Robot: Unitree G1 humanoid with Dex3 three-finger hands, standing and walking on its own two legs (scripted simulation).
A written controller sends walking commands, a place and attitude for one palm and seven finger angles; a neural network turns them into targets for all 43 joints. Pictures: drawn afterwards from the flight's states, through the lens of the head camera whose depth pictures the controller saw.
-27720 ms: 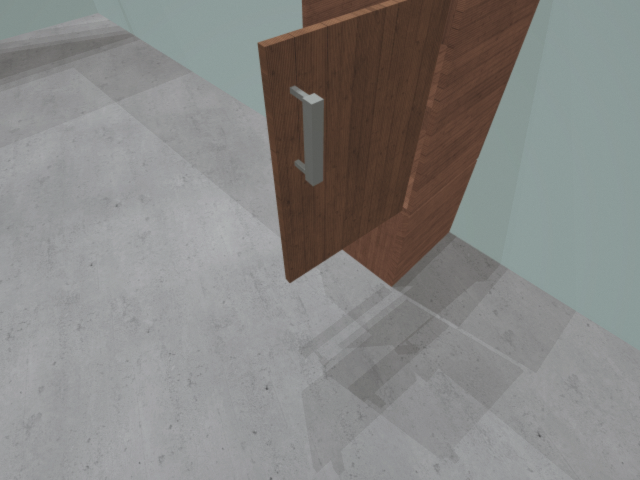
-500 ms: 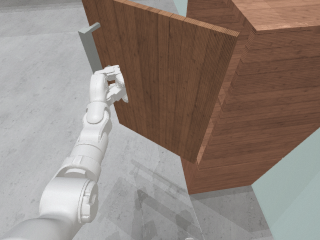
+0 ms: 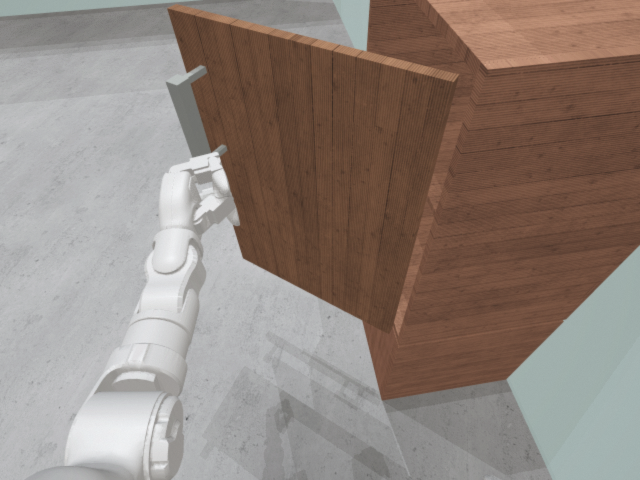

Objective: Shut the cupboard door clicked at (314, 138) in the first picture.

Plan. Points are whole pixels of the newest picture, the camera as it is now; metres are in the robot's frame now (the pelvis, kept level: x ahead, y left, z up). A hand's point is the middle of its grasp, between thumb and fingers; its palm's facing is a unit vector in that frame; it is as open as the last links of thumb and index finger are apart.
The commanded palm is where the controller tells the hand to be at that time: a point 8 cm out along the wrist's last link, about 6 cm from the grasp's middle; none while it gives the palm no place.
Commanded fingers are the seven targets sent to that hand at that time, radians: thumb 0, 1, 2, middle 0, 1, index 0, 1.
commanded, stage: draw the hand back to the body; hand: left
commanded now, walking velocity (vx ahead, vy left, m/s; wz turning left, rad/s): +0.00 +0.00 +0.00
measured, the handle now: (202, 121) +0.63 +0.18 +0.11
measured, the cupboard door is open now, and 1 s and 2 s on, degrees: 50 50 50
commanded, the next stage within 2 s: step back with the hand held close in 1.40 s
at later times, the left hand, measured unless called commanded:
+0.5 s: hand (124, 283) +0.29 +0.19 +0.15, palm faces +0.18 -0.96 -0.19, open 3.1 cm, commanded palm +0.26 +0.24 +0.16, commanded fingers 0.00 0.90 0.90 -0.89 -1.05 -0.89 -1.05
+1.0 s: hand out of the picture +0.20 +0.29 +0.17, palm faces +0.46 -0.79 -0.40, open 5.9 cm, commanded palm +0.15 +0.33 +0.19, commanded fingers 0.00 0.90 0.90 -0.20 -0.30 -0.20 -0.30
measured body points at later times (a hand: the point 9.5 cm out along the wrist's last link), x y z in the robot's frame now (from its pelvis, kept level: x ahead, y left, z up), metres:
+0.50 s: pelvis +0.01 +0.01 +0.02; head +0.00 -0.01 +0.47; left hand +0.28 +0.24 +0.16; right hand +0.23 -0.20 -0.05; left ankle -0.03 +0.11 -0.72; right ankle +0.04 -0.10 -0.72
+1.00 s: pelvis +0.02 +0.02 +0.02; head +0.00 +0.00 +0.47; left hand +0.17 +0.33 +0.20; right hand +0.20 -0.19 -0.08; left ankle -0.03 +0.11 -0.72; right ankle +0.04 -0.10 -0.72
